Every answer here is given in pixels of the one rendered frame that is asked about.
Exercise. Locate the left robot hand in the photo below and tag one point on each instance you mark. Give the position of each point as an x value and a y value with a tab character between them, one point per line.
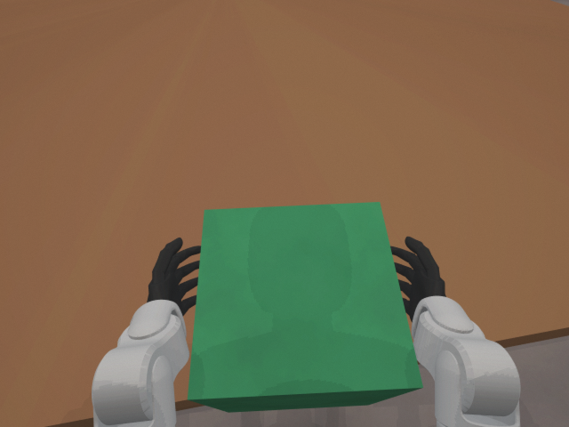
166	278

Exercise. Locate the carton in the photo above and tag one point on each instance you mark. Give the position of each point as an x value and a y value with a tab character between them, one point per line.
299	307

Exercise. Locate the robot left forearm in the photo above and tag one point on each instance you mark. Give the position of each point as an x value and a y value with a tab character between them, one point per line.
133	384

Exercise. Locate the robot right forearm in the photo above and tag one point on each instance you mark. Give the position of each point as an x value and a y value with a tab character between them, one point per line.
476	381

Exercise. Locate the right robot hand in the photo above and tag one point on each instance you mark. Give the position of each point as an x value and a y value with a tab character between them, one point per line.
424	276

